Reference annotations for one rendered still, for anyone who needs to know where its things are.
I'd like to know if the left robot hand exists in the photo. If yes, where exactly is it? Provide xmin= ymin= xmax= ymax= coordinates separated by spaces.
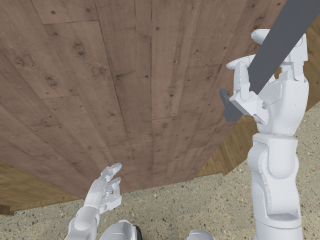
xmin=83 ymin=162 xmax=122 ymax=215

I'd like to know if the robot right forearm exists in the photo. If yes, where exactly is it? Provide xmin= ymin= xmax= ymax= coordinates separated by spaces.
xmin=247 ymin=133 xmax=303 ymax=240

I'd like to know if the right robot hand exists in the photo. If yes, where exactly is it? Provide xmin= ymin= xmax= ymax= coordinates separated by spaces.
xmin=226 ymin=29 xmax=309 ymax=136

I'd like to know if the handle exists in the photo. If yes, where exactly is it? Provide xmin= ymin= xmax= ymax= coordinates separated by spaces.
xmin=219 ymin=0 xmax=320 ymax=123

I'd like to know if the robot left shin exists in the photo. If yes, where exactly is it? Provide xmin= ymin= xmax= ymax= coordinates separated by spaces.
xmin=119 ymin=219 xmax=131 ymax=224

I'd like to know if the robot left forearm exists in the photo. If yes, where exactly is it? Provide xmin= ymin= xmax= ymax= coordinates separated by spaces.
xmin=64 ymin=206 xmax=100 ymax=240

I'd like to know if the robot left thigh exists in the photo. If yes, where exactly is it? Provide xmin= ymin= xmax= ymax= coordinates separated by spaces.
xmin=99 ymin=221 xmax=137 ymax=240

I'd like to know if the wardrobe door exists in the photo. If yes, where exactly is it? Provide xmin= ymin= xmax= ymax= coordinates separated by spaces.
xmin=0 ymin=0 xmax=287 ymax=200
xmin=0 ymin=159 xmax=73 ymax=207

